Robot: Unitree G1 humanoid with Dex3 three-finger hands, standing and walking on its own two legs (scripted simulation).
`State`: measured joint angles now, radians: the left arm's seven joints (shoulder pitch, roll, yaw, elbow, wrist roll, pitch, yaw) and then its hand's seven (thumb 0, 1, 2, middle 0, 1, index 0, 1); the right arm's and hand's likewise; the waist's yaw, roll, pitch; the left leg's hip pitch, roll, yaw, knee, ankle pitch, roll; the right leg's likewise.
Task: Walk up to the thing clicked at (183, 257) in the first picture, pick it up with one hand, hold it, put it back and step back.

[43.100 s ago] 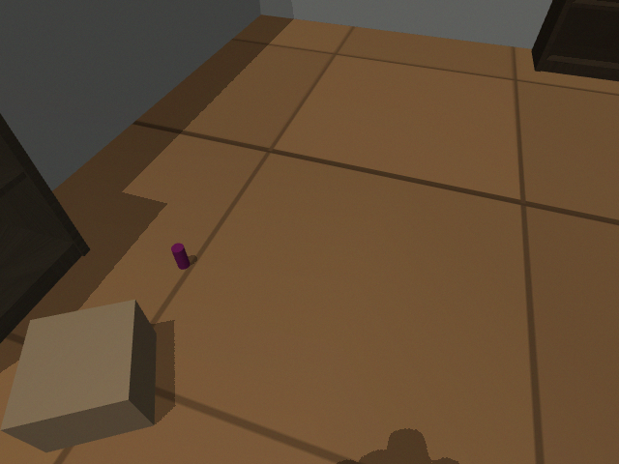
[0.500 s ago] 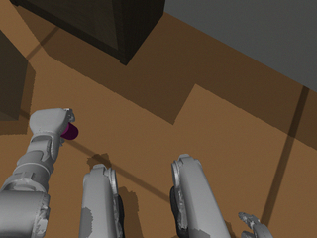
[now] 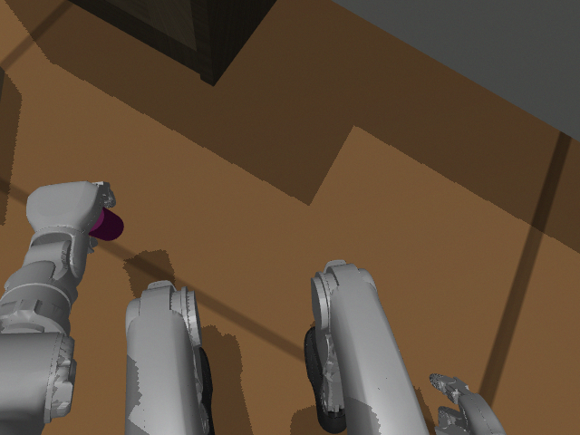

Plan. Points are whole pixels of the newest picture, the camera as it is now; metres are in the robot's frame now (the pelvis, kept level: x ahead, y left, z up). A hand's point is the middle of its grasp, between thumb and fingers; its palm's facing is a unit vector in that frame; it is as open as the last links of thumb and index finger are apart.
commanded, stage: crouch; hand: left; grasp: from above
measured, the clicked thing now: (98, 222) +0.44 +0.25 -0.20
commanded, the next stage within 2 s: lower in 0.32 s
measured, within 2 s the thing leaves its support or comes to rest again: rests again in 1.56 s
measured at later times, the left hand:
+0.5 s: hand (91, 233) +0.42 +0.26 -0.20, palm faces -0.45 -0.04 -0.89, open 7.8 cm
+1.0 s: hand (106, 240) +0.42 +0.26 -0.26, palm faces -0.46 -0.05 -0.89, open 7.8 cm
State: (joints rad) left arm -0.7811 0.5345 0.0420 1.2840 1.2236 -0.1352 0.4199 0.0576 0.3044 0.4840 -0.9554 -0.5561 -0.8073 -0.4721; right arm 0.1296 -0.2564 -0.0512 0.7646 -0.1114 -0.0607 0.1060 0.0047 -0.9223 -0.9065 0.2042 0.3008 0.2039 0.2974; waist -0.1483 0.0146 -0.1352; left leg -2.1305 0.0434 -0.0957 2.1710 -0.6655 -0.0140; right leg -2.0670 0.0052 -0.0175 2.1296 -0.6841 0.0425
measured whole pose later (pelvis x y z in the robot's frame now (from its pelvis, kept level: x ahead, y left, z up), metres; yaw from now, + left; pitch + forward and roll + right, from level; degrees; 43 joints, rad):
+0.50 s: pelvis -0.01 +0.00 -0.04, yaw -1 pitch +33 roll -5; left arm -0.85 0.58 0.05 1.40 1.23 -0.17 0.43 0.05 0.30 0.48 -0.91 -0.52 -0.81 -0.47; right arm 0.14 -0.27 -0.02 0.79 -0.12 -0.07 0.11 0.01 -0.92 -0.91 0.20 0.30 0.20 0.30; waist -0.17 0.01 -0.10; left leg -2.24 0.04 -0.11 2.30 -0.65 -0.02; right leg -2.17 0.02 -0.02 2.26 -0.67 0.05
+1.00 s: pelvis +0.00 +0.00 -0.08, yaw -2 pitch +32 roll -5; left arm -0.87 0.62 0.10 1.50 1.27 -0.20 0.52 0.05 0.30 0.48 -0.95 -0.51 -0.81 -0.46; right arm 0.12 -0.27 0.01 0.81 -0.17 -0.10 0.15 0.00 -0.92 -0.90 0.20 0.30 0.20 0.30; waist -0.20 -0.01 -0.05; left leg -2.32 0.03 -0.14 2.42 -0.66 -0.03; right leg -2.26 0.03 -0.03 2.37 -0.68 0.05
